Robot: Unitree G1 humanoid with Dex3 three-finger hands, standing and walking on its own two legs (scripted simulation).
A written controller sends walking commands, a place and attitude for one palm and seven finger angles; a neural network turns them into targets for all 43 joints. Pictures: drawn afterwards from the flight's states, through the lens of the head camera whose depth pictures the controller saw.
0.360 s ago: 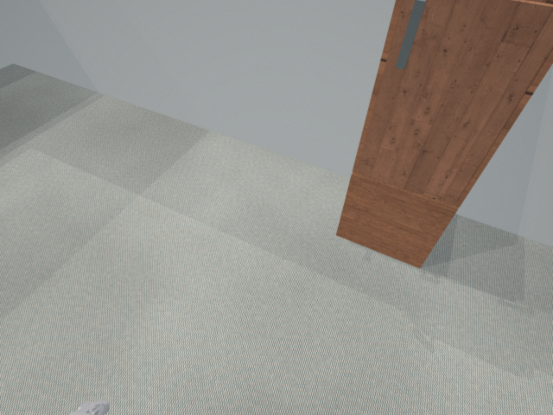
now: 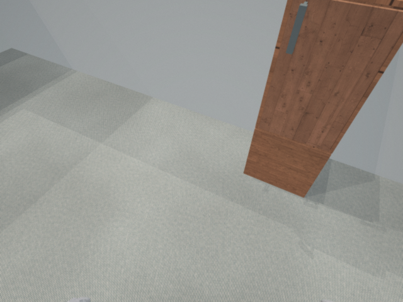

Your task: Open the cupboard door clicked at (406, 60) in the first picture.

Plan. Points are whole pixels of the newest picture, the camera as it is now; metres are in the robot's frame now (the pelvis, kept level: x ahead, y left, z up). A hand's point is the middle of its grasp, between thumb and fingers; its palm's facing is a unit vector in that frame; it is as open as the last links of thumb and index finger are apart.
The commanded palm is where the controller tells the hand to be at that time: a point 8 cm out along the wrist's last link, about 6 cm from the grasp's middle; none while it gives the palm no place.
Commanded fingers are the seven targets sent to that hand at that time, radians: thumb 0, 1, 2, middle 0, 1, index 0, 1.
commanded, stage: stand and wait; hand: left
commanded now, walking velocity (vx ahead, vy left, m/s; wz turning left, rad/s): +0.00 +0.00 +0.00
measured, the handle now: (297, 28) +0.94 -0.27 +0.15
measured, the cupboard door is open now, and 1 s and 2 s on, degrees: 0 0 0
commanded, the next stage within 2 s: look at it before walking up in 0.46 s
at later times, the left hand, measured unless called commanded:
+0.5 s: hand out of the picture +0.07 +0.24 -0.15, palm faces -0.03 -0.94 -0.34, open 7.4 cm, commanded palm none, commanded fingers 0.00 0.90 0.90 -0.20 -0.30 -0.20 -0.30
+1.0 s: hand out of the picture +0.07 +0.24 -0.15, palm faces -0.03 -0.94 -0.33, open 7.4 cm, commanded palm none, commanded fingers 0.00 0.90 0.90 -0.20 -0.30 -0.20 -0.30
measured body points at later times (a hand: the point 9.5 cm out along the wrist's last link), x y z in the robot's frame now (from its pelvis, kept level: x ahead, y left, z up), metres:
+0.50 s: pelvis -0.01 -0.01 +0.00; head +0.00 -0.01 +0.45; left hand +0.07 +0.29 -0.13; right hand +0.06 -0.30 -0.13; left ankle -0.01 +0.12 -0.74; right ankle -0.01 -0.13 -0.74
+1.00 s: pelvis -0.01 -0.01 +0.00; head +0.00 -0.01 +0.45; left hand +0.07 +0.29 -0.13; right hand +0.08 -0.30 -0.13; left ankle -0.01 +0.12 -0.74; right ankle -0.01 -0.13 -0.74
